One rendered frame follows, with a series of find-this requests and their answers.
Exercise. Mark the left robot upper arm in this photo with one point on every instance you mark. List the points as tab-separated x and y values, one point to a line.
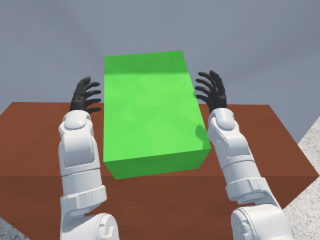
102	226

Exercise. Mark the right robot hand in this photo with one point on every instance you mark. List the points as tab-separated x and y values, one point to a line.
216	92

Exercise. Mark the robot left forearm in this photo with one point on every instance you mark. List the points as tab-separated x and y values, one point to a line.
79	165

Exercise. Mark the right robot upper arm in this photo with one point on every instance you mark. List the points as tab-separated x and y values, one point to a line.
260	222

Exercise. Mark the left robot hand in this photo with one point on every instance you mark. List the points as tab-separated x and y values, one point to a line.
80	95

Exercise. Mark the robot right forearm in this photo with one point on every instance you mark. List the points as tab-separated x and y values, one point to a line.
244	182

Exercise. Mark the carton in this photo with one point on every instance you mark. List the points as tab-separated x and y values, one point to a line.
152	120

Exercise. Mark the pedestal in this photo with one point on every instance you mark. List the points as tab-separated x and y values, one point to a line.
182	205

